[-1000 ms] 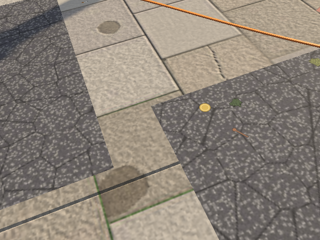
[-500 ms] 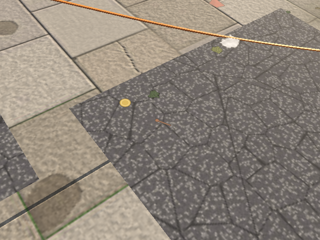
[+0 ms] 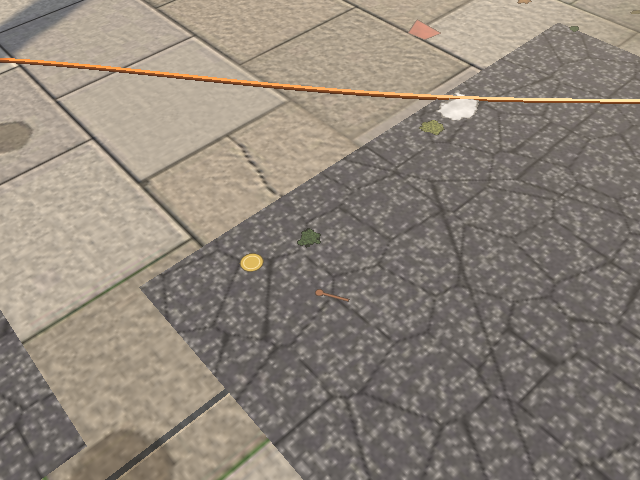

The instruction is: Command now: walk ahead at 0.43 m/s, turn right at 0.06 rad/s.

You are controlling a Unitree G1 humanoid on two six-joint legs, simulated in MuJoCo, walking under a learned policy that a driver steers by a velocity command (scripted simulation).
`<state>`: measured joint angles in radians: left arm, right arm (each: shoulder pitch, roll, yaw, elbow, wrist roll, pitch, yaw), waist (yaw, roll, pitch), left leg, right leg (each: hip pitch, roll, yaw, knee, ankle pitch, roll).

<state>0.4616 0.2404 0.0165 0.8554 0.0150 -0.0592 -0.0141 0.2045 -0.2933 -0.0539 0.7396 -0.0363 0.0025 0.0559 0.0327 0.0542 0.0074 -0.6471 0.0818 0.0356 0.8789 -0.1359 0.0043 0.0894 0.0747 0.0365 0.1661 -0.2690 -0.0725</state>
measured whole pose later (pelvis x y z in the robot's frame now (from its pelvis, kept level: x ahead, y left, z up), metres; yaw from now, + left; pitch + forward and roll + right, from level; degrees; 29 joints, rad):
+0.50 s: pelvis +0.27 +0.05 +0.00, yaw +0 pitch +0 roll +1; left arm 0.15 0.26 0.02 0.84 0.04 -0.03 -0.04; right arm 0.43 -0.22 -0.03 0.92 0.00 -0.08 0.02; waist -0.03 -0.04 0.04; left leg -0.03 -0.09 0.08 0.22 -0.20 0.09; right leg -0.65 -0.10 -0.01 0.87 -0.07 -0.03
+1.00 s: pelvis +0.55 +0.00 +0.01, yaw +0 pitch +0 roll -1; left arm 0.39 0.22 0.04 1.01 0.01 -0.09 -0.01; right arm 0.19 -0.25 -0.04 0.88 -0.04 -0.03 0.03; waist 0.02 0.04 0.04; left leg -0.60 0.11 0.00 0.96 -0.17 0.03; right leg -0.07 0.08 -0.09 0.24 -0.17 -0.10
